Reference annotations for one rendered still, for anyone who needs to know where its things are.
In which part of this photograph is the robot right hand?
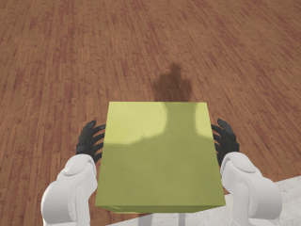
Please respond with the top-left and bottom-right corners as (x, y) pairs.
(211, 119), (240, 168)

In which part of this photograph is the left robot forearm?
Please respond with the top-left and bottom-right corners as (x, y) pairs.
(40, 153), (98, 226)

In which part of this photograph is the carton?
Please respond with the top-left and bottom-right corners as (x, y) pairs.
(95, 102), (226, 214)

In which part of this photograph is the robot left hand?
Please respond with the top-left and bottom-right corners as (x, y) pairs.
(75, 120), (106, 165)

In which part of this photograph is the right robot forearm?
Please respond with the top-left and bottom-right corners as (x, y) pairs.
(220, 152), (283, 226)

